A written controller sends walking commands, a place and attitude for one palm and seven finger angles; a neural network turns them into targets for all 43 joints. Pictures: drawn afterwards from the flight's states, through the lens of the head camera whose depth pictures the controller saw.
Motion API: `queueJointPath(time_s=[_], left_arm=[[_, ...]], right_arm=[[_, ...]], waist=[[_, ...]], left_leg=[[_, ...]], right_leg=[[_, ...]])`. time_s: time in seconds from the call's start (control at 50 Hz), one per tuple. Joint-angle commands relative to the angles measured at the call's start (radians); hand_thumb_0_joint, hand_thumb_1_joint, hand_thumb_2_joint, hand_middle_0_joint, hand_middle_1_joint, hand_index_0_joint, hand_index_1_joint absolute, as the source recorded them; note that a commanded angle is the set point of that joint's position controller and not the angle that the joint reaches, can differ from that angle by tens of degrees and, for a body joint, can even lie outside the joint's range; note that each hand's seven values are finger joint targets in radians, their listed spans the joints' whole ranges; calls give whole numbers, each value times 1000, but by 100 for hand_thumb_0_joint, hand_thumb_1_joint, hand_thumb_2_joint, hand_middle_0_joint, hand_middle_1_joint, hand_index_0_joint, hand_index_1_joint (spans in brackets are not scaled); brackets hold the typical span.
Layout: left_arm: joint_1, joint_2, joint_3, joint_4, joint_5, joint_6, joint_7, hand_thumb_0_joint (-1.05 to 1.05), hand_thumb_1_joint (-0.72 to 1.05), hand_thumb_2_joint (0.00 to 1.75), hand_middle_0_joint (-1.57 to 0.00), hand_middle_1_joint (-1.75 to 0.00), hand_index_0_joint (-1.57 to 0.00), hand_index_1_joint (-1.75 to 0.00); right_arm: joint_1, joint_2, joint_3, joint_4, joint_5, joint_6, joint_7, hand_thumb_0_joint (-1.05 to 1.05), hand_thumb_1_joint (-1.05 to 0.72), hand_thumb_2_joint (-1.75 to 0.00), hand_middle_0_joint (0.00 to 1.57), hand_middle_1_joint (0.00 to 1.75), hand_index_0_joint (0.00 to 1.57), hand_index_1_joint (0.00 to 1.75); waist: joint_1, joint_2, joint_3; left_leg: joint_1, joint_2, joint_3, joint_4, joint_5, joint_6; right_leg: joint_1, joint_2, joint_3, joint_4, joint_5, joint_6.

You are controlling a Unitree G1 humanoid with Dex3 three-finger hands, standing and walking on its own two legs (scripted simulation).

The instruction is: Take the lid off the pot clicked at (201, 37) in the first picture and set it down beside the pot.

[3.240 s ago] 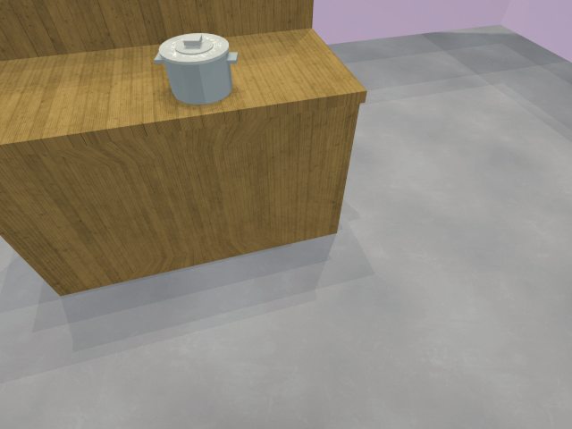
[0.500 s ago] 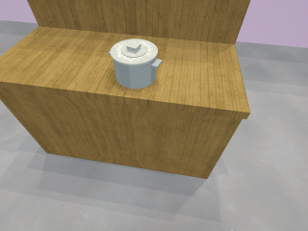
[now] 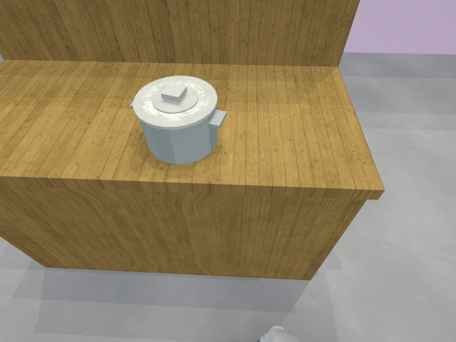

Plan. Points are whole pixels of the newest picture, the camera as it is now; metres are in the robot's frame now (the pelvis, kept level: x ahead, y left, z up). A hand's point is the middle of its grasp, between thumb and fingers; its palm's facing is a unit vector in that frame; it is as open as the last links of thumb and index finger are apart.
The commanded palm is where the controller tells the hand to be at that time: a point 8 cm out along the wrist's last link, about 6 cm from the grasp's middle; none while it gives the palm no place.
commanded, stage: take the last steps up to it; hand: left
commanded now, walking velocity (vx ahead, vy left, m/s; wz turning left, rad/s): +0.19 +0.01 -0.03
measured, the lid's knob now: (174, 92) +0.60 +0.13 +0.11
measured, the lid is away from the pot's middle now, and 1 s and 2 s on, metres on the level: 0.00 0.00 0.00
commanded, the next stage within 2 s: come to a stop and stand still in 0.08 s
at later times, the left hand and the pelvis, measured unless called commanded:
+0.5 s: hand out of the picture +0.16 +0.21 -0.18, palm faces +0.04 -0.98 -0.20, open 7.3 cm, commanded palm none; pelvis +0.12 +0.02 +0.00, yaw -3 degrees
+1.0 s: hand out of the picture +0.07 +0.16 -0.15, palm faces +0.00 -0.98 -0.21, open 7.4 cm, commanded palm none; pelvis +0.08 -0.02 +0.02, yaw -4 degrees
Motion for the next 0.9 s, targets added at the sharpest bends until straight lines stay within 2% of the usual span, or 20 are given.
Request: queueJointPath(time_s=[0.0,0.02,0.04,0.1,0.18,0.28,0.34,0.36,0.4,0.44,0.48,0.54,0.6,0.7,0.72,0.74,0.76,0.78,0.82,0.88], left_arm=[[303,127,34,27,6,-53,19,0,90,90,-20,-30,-20,-30],[388,226,61,45,7,-61,29,0,90,90,-20,-30,-20,-30],[396,263,62,42,-15,-55,34,0,90,90,-20,-30,-20,-30],[159,141,33,-6,-13,-50,46,0,90,90,-20,-30,-20,-30],[75,86,9,-23,-2,-55,50,0,90,90,-20,-30,-20,-30],[93,118,10,-10,-1,-27,59,0,90,90,-20,-30,-20,-30],[91,139,14,-2,-4,-3,65,0,90,90,-20,-30,-20,-30],[97,125,15,-5,-7,5,65,0,90,90,-20,-30,-20,-30],[148,71,6,-12,-14,21,70,0,90,90,-20,-30,-20,-30],[175,59,1,-3,-17,34,76,0,90,90,-20,-30,-20,-30],[164,86,13,11,-11,49,73,0,90,90,-20,-30,-20,-30],[156,89,17,6,-9,50,60,0,90,90,-20,-30,-20,-30],[136,87,20,-12,-8,61,52,0,90,90,-20,-30,-20,-30],[209,61,4,22,-7,53,48,0,90,90,-20,-30,-20,-30],[249,66,2,44,-4,46,48,0,90,90,-20,-30,-20,-30],[258,99,1,54,4,36,54,0,90,90,-20,-30,-20,-30],[230,142,-2,49,8,29,57,0,90,90,-20,-30,-20,-30],[153,174,-6,21,5,28,58,0,90,90,-20,-30,-20,-30],[80,151,-4,13,0,8,62,0,90,90,-20,-30,-20,-30],[109,143,-4,29,-3,-4,54,0,90,90,-20,-30,-20,-30]], right_arm=[[-3,-135,-21,-40,9,-24,-3,0,-90,-90,20,30,20,30],[67,-83,-20,-58,21,-27,2,0,-90,-90,20,30,20,30],[39,-103,-25,-75,20,-17,-5,0,-90,-90,20,30,20,30],[-77,-62,-26,-81,5,5,5,0,-90,-90,20,30,20,30],[-26,-7,-16,-65,1,39,11,0,-90,-90,20,30,20,30],[-100,-4,-10,-78,18,54,3,0,-90,-90,20,30,20,30],[-124,-36,-25,-82,17,59,0,0,-90,-90,20,30,20,30],[-122,-63,-30,-88,15,57,-1,0,-90,-90,20,30,20,30],[-150,-151,-42,-115,5,49,-8,0,-90,-90,20,30,20,30],[-188,-178,-41,-124,-3,52,-16,0,-90,-90,20,30,20,30],[-232,-156,-39,-136,-3,58,-29,0,-90,-90,20,30,20,30],[-272,-159,-46,-159,-3,68,-28,0,-90,-90,20,30,20,30],[-258,-182,-63,-160,-3,78,-27,0,-90,-90,20,30,20,30],[-265,-179,-72,-146,-3,85,-11,0,-90,-90,20,30,20,30],[-265,-163,-72,-142,1,89,-7,0,-90,-90,20,30,20,30],[-253,-110,-63,-137,9,92,-1,0,-90,-90,20,30,20,30],[-269,-57,-46,-148,14,98,2,0,-90,-90,20,30,20,30],[-284,-60,-43,-158,5,102,10,0,-90,-90,20,30,20,30],[-290,-74,-41,-133,-5,96,16,0,-90,-90,20,30,20,30],[-224,-73,-41,-92,0,82,23,0,-90,-90,20,30,20,30]], waist=[[164,-42,-115],[157,-250,-233],[151,-191,-246],[73,-30,-30],[-3,-74,-7],[29,-111,-53],[24,-158,-53],[21,-107,-40],[49,144,-41],[59,208,-41],[56,258,-52],[49,172,-101],[29,187,-148],[44,180,-141],[58,130,-128],[57,7,-97],[47,-155,-29],[38,-201,46],[38,-211,118],[31,-116,125]], left_leg=[[-301,170,-31,437,583,69],[-545,16,32,753,36,10],[-583,20,-67,964,-214,14],[-617,127,-112,984,-54,9],[-474,133,-51,753,31,-34],[-381,83,-19,428,102,-68],[-265,75,-17,224,258,-71],[-231,90,-42,173,347,-61],[-231,313,-237,103,809,47],[-318,399,-301,20,867,148],[-328,382,-275,24,816,169],[-233,343,-217,68,775,160],[-187,331,-222,49,598,147],[-293,276,-230,-8,87,82],[-352,226,-191,23,-17,41],[-427,151,-135,100,-84,-6],[-455,64,-56,226,-98,-52],[-415,58,-43,315,-67,-58],[-438,80,-93,416,20,-36],[-447,67,-60,455,54,-38]], right_leg=[[550,-9,86,-198,187,-66],[765,-304,519,-310,361,-197],[705,-396,617,-393,443,-269],[351,-287,413,-456,198,-235],[146,-184,157,-484,370,-170],[246,-136,119,-377,571,-140],[230,-118,116,-291,421,-89],[206,-94,125,-244,362,-63],[182,29,50,-123,30,20],[214,76,56,104,-344,35],[177,61,123,268,-343,33],[115,73,114,296,-295,46],[113,72,101,235,-275,55],[321,71,52,-184,-143,28],[406,73,42,-327,-45,21],[440,10,122,-434,-80,-1],[315,-123,315,-535,-285,-57],[139,-205,391,-620,-462,-106],[103,-179,397,-632,-341,-118],[169,-150,305,-579,-208,-110]])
